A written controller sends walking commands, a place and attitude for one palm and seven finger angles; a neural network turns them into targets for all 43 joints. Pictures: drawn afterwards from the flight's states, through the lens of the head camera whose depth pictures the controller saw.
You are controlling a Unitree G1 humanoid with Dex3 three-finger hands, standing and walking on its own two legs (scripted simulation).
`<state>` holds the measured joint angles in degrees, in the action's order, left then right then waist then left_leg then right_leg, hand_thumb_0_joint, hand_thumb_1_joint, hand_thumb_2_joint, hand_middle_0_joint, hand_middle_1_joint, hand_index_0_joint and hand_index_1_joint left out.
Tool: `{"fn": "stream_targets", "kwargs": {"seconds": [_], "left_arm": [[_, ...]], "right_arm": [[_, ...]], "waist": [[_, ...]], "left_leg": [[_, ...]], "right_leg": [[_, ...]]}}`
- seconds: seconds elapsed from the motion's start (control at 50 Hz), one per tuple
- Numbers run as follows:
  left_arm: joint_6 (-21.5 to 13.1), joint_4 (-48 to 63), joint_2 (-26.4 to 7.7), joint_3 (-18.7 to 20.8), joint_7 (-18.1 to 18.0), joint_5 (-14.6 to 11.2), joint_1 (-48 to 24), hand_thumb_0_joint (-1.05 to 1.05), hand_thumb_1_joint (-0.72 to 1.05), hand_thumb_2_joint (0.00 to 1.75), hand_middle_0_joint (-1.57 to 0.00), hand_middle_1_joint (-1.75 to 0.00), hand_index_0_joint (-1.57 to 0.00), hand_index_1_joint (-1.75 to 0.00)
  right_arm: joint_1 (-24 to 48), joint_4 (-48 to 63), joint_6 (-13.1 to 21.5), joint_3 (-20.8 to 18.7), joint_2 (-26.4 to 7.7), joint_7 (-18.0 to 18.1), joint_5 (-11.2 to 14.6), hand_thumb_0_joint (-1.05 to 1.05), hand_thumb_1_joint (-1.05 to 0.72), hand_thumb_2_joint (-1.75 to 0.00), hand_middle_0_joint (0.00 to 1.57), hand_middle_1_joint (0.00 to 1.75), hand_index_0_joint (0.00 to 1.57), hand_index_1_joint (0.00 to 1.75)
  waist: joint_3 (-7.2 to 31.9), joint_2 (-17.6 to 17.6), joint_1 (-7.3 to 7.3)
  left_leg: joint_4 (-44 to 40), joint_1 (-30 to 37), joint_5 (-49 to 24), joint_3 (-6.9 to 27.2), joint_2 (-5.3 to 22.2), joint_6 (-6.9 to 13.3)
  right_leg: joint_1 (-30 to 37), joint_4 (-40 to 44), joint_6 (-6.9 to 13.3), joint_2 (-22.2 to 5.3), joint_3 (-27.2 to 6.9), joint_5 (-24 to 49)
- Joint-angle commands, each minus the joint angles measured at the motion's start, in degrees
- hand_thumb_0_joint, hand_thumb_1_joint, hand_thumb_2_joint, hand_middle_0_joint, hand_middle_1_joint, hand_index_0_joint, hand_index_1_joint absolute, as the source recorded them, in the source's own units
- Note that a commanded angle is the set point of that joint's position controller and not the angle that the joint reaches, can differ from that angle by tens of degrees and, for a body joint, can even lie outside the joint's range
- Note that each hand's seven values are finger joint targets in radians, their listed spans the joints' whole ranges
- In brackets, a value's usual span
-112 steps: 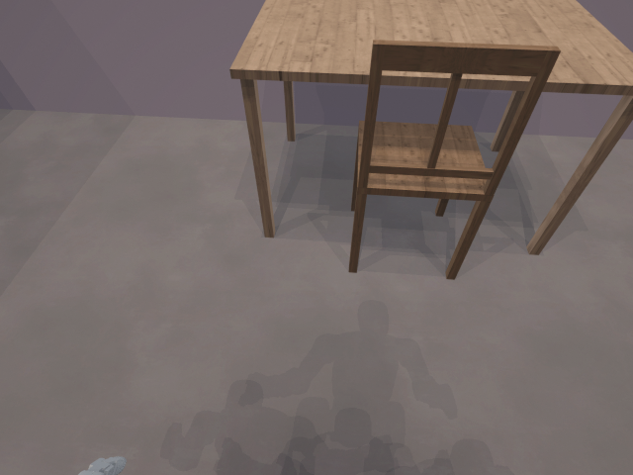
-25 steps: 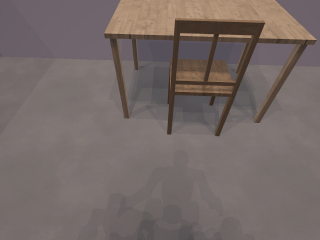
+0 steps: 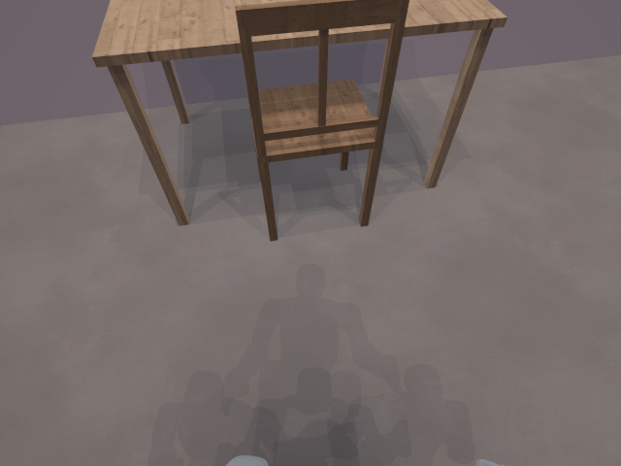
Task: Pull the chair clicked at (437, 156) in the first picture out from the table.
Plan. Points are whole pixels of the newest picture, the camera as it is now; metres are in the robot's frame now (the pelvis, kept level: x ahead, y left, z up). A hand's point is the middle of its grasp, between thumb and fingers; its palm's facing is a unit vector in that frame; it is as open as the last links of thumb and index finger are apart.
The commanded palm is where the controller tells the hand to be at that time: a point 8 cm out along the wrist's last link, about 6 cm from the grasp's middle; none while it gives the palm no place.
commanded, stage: walk to a spot facing it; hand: left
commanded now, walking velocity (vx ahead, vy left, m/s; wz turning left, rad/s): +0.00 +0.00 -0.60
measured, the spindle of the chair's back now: (322, 81) +1.05 +0.08 -0.10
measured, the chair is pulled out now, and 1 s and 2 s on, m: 0.00 0.00 0.00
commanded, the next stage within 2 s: turn to face it in 1.58 s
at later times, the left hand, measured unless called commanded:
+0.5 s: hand (209, 440) +0.17 +0.18 -0.17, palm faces -0.33 -0.91 -0.24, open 7.4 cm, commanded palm none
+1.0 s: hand (257, 352) +0.31 +0.13 -0.18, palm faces -0.53 -0.83 -0.17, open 7.4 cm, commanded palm none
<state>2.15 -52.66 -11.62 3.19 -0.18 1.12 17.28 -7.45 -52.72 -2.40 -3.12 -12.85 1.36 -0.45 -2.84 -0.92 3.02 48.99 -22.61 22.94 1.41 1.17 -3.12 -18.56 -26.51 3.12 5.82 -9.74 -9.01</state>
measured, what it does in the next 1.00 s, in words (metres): walks ahead, turning right: left foot, then right foot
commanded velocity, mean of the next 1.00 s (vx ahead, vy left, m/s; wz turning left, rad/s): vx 0.23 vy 0.00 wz -0.57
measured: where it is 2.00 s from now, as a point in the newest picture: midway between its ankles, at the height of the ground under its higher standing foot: (425, 401)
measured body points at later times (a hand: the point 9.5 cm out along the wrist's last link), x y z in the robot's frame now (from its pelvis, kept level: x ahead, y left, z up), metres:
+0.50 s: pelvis +0.00 +0.01 -0.02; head +0.02 +0.00 +0.43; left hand +0.18 +0.23 -0.15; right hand -0.06 -0.25 -0.16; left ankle -0.02 +0.16 -0.74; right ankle -0.03 -0.11 -0.75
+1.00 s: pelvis +0.16 -0.01 +0.00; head +0.19 +0.01 +0.45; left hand +0.34 +0.18 -0.16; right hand +0.05 -0.22 -0.13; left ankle +0.22 +0.06 -0.74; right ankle +0.04 -0.10 -0.63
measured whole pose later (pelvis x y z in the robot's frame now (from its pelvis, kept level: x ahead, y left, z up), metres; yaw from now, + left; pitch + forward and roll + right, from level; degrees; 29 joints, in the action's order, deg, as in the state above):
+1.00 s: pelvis +0.16 -0.01 +0.00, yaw -36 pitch -1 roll -2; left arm 1.4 -56.4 -14.7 5.6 2.3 1.6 16.5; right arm -19.8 -54.0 3.9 -0.6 -8.6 0.9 -1.6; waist -0.1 -2.9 0.4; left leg 29.0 -12.7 15.4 -11.2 5.7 1.1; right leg -27.9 -70.0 0.8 -0.7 0.8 -16.0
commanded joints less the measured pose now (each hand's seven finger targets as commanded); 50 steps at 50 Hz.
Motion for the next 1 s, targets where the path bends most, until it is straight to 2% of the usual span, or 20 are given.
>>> {"fn": "stream_targets", "kwargs": {"seconds": [0.0, 0.06, 0.1, 0.12, 0.2, 0.28, 0.34, 0.4, 0.44, 0.46, 0.48, 0.52, 0.58, 0.72, 0.78, 0.8, 0.82, 0.84, 0.9, 0.98], "left_arm": [[-0.6, 4.8, -13.1, 3.9, -0.6, 0.5, -0.1, 0.0, 0.9, 0.9, -0.2, -0.3, -0.2, -0.3], [-0.2, 6.2, -11.9, 3.6, -0.5, 0.1, -4.1, 0.0, 0.9, 0.9, -0.2, -0.3, -0.2, -0.3], [-0.4, 8.5, -7.6, 3.0, 0.6, 0.0, -4.5, 0.0, 0.9, 0.9, -0.2, -0.3, -0.2, -0.3], [-0.4, 7.9, -10.1, 3.7, 0.9, 0.8, -5.0, 0.0, 0.9, 0.9, -0.2, -0.3, -0.2, -0.3], [0.4, 5.7, -7.9, 3.1, 2.2, 0.3, -3.7, 0.0, 0.9, 0.9, -0.2, -0.3, -0.2, -0.3], [0.8, 7.4, -6.5, 2.2, 2.7, 0.0, -8.7, 0.0, 0.9, 0.9, -0.2, -0.3, -0.2, -0.3], [0.4, 8.3, -6.1, 1.7, 3.4, 0.2, -11.7, 0.0, 0.9, 0.9, -0.2, -0.3, -0.2, -0.3], [-0.4, 8.5, -6.0, 1.9, 4.0, 0.3, -11.4, 0.0, 0.9, 0.9, -0.2, -0.3, -0.2, -0.3], [-1.6, 5.5, -8.6, 2.6, 3.5, 0.5, -3.1, 0.0, 0.9, 0.9, -0.2, -0.3, -0.2, -0.3], [-2.7, 3.7, -15.7, 4.2, 2.5, 0.8, 4.1, 0.0, 0.9, 0.9, -0.2, -0.3, -0.2, -0.3], [-2.5, 2.4, -20.7, 5.1, 1.5, -0.5, 10.6, 0.0, 0.9, 0.9, -0.2, -0.3, -0.2, -0.3], [-2.8, 3.3, -18.1, 4.4, 0.6, -0.3, 6.0, 0.0, 0.9, 0.9, -0.2, -0.3, -0.2, -0.3], [-3.7, 5.1, -13.2, 2.8, 0.4, 0.3, -2.8, 0.0, 0.9, 0.9, -0.2, -0.3, -0.2, -0.3], [-4.3, 2.9, -13.8, 3.0, 0.8, 0.4, -2.3, 0.0, 0.9, 0.9, -0.2, -0.3, -0.2, -0.3], [-3.8, 2.7, -11.8, 3.1, 0.9, 0.3, -4.3, 0.0, 0.9, 0.9, -0.2, -0.3, -0.2, -0.3], [-3.6, 3.0, -8.4, 2.6, 1.1, 0.0, -3.8, 0.0, 0.9, 0.9, -0.2, -0.3, -0.2, -0.3], [-3.2, 3.9, -3.9, 1.9, 1.8, -0.6, -1.6, 0.0, 0.9, 0.9, -0.2, -0.3, -0.2, -0.3], [-3.6, 5.1, -5.7, 2.1, 1.8, -0.1, -2.8, 0.0, 0.9, 0.9, -0.2, -0.3, -0.2, -0.3], [-3.2, 2.6, -5.2, 2.8, 3.1, 0.8, -4.8, 0.0, 0.9, 0.9, -0.2, -0.3, -0.2, -0.3], [-1.6, 0.5, -2.6, 2.7, 3.2, 0.9, -1.2, 0.0, 0.9, 0.9, -0.2, -0.3, -0.2, -0.3]], "right_arm": [[-0.4, 5.8, 2.4, -1.4, -4.7, 0.7, 0.6, 0.0, -0.9, -0.9, 0.2, 0.3, 0.2, 0.3], [-8.2, 4.3, 3.3, -1.6, -6.1, 1.3, 0.8, 0.0, -0.9, -0.9, 0.2, 0.3, 0.2, 0.3], [-7.7, 5.9, 3.5, -2.7, -14.2, 1.5, -0.2, 0.0, -0.9, -0.9, 0.2, 0.3, 0.2, 0.3], [-5.3, 6.9, 3.4, -2.3, -13.0, 1.4, -0.4, 0.0, -0.9, -0.9, 0.2, 0.3, 0.2, 0.3], [-1.3, 7.2, 4.0, -0.9, -8.5, 1.4, -0.9, 0.0, -0.9, -0.9, 0.2, 0.3, 0.2, 0.3], [-6.5, 5.3, 3.7, -1.7, -10.0, 1.1, -1.0, 0.0, -0.9, -0.9, 0.2, 0.3, 0.2, 0.3], [-10.0, 3.8, 3.8, -2.2, -11.6, 0.4, -1.3, 0.0, -0.9, -0.9, 0.2, 0.3, 0.2, 0.3], [-9.6, 3.2, 3.8, -2.5, -12.8, 0.0, -1.5, 0.0, -0.9, -0.9, 0.2, 0.3, 0.2, 0.3], [-9.6, 3.0, 3.8, -2.2, -11.6, -0.6, -1.1, 0.0, -0.9, -0.9, 0.2, 0.3, 0.2, 0.3], [-9.9, 4.8, 3.7, -1.0, -7.7, -1.3, -0.2, 0.0, -0.9, -0.9, 0.2, 0.3, 0.2, 0.3], [-0.8, 9.3, 3.8, -0.3, -6.8, -1.4, -0.7, 0.0, -0.9, -0.9, 0.2, 0.3, 0.2, 0.3], [2.8, 9.7, 4.1, -1.0, -8.4, -1.6, -0.7, 0.0, -0.9, -0.9, 0.2, 0.3, 0.2, 0.3], [-3.1, 6.1, 3.7, -1.2, -7.0, -2.2, -1.3, 0.0, -0.9, -0.9, 0.2, 0.3, 0.2, 0.3], [-5.6, 6.7, 4.9, -1.2, -5.1, -2.7, -0.6, 0.0, -0.9, -0.9, 0.2, 0.3, 0.2, 0.3], [-14.5, 3.9, 5.9, -1.6, -6.1, -1.7, -0.5, 0.0, -0.9, -0.9, 0.2, 0.3, 0.2, 0.3], [-22.1, 1.7, 6.4, -2.5, -10.1, -0.7, -1.0, 0.0, -0.9, -0.9, 0.2, 0.3, 0.2, 0.3], [-28.1, 0.4, 6.6, -3.5, -16.6, -0.3, -1.9, 0.0, -0.9, -0.9, 0.2, 0.3, 0.2, 0.3], [-26.4, 1.1, 6.1, -2.5, -15.7, -0.2, -1.4, 0.0, -0.9, -0.9, 0.2, 0.3, 0.2, 0.3], [-15.6, 1.7, 7.0, -0.6, -7.1, 0.1, -1.3, 0.0, -0.9, -0.9, 0.2, 0.3, 0.2, 0.3], [-16.6, -0.8, 8.3, -0.1, -3.4, 0.6, -0.5, 0.0, -0.9, -0.9, 0.2, 0.3, 0.2, 0.3]], "waist": [[7.1, -7.9, -0.75], [8.5, -6.3, -4.65], [5.2, 16.6, -4.49], [3.5, 11.3, -4.07], [1.6, 10.3, -1.27], [0.8, 10.7, -3.89], [1.4, 12.2, -5.87], [0.7, 11.4, -4.93], [4.6, 4.3, -0.69], [9.1, -12.5, 2.57], [6.5, -17.4, 6.69], [1.7, -10.7, 4.18], [-0.8, -5.8, -2.24], [-1.5, -8.7, -3.35], [1.0, -3.5, -7.46], [5.0, 6.7, -10.43], [7.6, 25.6, -11.15], [5.5, 20.6, -9.52], [-5.5, 7.9, -4.46], [-0.9, 8.7, -2.55]], "left_leg": [[-10.1, 2.3, 1.1, 0.3, -1.8, 1.1], [-26.7, 19.7, -6.7, 1.4, -0.3, 2.8], [-37.5, 23.2, -7.0, 24.0, 23.3, 10.5], [-36.3, 15.7, -11.7, 23.1, 25.6, 13.5], [-30.4, 13.3, -29.1, 3.3, 14.1, 11.0], [-28.7, 16.9, -33.3, -0.2, 15.5, 11.5], [-29.9, 16.1, -21.3, -1.2, 17.4, 11.2], [-28.1, 12.8, -10.9, -2.1, 18.8, 9.8], [-13.2, 4.8, -7.7, -7.8, 15.0, 5.3], [5.6, -12.1, 3.6, -14.7, 8.9, 1.3], [17.9, -23.4, 16.0, -8.6, 4.2, 0.2], [20.7, -23.9, 6.6, -1.8, 7.1, 0.9], [12.0, -12.7, -1.7, -3.8, 7.4, -0.5], [-6.2, -1.1, -6.3, -6.2, 3.6, -0.4], [-17.6, 16.0, -8.4, -7.4, 1.8, -0.5], [-24.6, 25.2, -0.1, -0.1, 7.3, 0.7], [-35.4, 30.0, 13.9, 22.8, 24.7, 5.2], [-40.8, 23.8, 24.7, 33.0, 29.0, 8.9], [-42.1, 10.5, 14.3, 14.8, 21.9, 5.8], [-38.7, 14.7, -8.7, -3.1, 17.6, 4.6]], "right_leg": [[6.1, 7.4, 6.3, -13.7, -20.6, 8.0], [-5.5, 2.9, 1.1, -8.7, -17.5, 1.2], [-21.4, -21.3, -4.9, 1.7, 1.5, -21.8], [-19.5, -32.0, -6.0, -2.5, 3.0, -20.7], [-17.6, -41.5, -7.2, -5.2, 7.0, -13.5], [-14.4, -29.0, -7.3, -7.3, 10.8, -13.9], [-9.0, -20.4, -6.2, -7.2, 14.0, -15.1], [-2.1, -11.8, -4.5, -6.6, 15.4, -15.6], [15.2, 0.1, -2.2, -5.0, 16.0, -9.2], [31.4, 7.8, 3.8, -19.5, -4.6, -19.4], [28.7, 13.6, 9.6, -29.8, -24.4, -13.5], [17.9, 16.4, 11.1, -26.2, -23.0, -29.8], [5.2, 14.8, 8.1, -20.3, -8.5, -18.5], [0.8, 13.5, 6.9, -17.1, -6.1, -15.5], [-5.3, 4.2, 4.0, -12.7, -4.1, -16.1], [-8.7, -10.6, 2.1, -7.6, -0.7, -13.4], [-19.1, -32.1, -1.7, 0.2, 9.2, -25.1], [-21.9, -40.3, -0.9, -3.4, 5.6, -23.1], [-22.0, -47.8, -1.6, -9.4, 7.2, -8.3], [-20.7, -45.9, -3.6, -10.3, 8.7, -0.9]]}}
